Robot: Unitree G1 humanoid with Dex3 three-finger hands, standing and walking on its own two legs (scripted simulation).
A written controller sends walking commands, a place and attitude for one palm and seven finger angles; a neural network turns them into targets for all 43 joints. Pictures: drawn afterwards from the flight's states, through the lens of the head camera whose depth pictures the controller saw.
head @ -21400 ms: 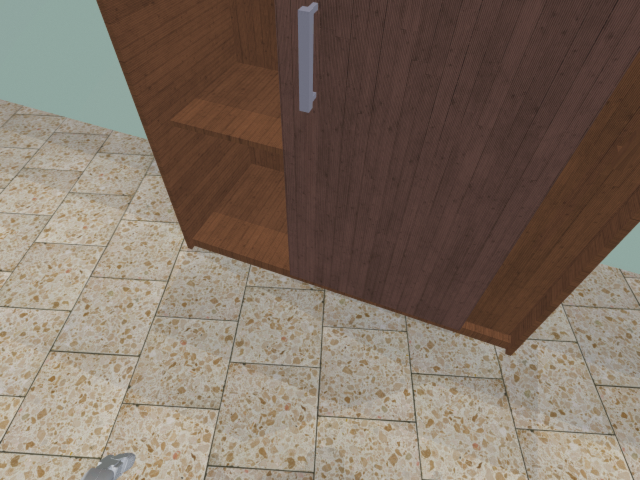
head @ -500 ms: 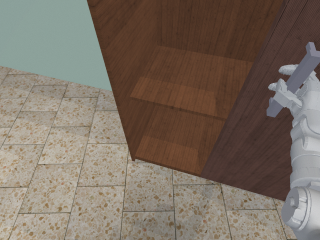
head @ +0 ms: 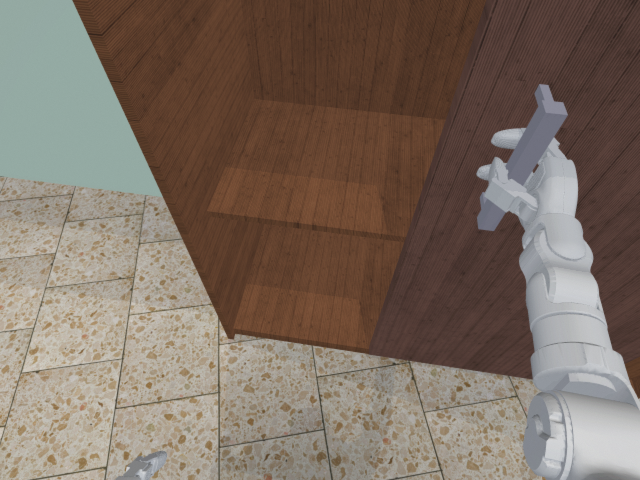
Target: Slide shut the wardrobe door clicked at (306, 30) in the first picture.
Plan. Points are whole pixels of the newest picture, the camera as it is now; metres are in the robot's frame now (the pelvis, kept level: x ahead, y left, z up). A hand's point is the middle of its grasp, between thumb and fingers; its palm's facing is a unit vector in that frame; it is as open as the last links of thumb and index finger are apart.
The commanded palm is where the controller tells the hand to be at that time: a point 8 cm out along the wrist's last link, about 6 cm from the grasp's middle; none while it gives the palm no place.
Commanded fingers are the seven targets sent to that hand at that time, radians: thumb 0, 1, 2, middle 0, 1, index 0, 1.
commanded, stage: tug the door sideways, standing still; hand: right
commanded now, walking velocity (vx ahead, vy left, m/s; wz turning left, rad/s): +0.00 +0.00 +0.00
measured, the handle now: (511, 164) +0.50 -0.19 +0.13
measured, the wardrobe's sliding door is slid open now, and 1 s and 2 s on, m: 0.44 0.43 0.22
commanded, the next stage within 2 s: step sideways, sliding the door along in 0.26 s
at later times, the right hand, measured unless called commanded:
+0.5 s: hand (490, 185) +0.46 -0.16 +0.13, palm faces +0.13 +0.98 -0.13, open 5.4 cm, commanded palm +0.44 -0.18 +0.14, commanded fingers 0.00 -0.90 -0.90 0.45 1.40 0.45 1.40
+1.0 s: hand (482, 186) +0.46 -0.15 +0.12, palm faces +0.28 +0.95 -0.12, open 5.9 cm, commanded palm +0.43 -0.13 +0.14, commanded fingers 0.00 -0.90 -0.90 0.45 1.40 0.45 1.40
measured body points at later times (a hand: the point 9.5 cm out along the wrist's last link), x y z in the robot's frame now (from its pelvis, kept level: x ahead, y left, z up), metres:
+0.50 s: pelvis -0.03 +0.00 +0.00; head +0.04 +0.00 +0.44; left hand +0.01 +0.26 -0.14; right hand +0.45 -0.21 +0.14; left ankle -0.05 +0.12 -0.72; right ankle -0.03 -0.12 -0.72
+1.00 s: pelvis +0.01 +0.06 +0.00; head +0.10 +0.07 +0.44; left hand +0.17 +0.31 -0.13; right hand +0.44 -0.20 +0.13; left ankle +0.01 +0.17 -0.67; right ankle -0.01 -0.09 -0.72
